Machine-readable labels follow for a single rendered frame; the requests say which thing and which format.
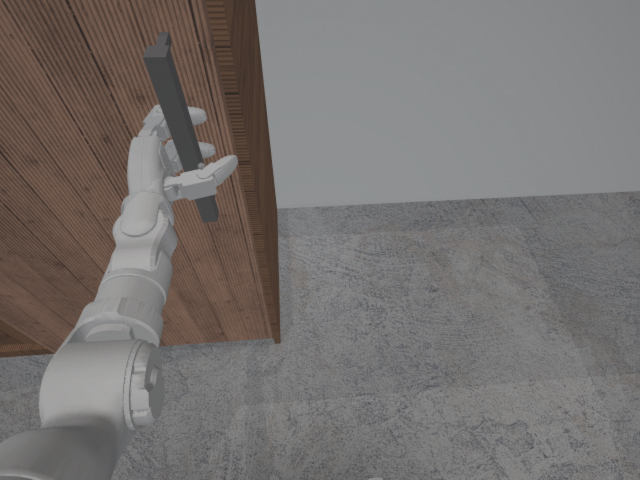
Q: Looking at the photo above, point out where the robot left forearm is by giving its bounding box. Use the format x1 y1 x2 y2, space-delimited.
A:
39 192 178 422

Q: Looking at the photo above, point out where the robot left hand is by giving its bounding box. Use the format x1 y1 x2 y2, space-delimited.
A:
127 105 238 207

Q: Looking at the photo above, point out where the robot left upper arm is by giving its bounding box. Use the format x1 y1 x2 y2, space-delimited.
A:
0 339 165 480

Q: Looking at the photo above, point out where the handle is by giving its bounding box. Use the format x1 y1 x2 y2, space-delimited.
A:
143 32 218 223

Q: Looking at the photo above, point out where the wardrobe door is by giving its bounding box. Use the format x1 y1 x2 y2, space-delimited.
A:
0 320 36 345
0 0 272 354

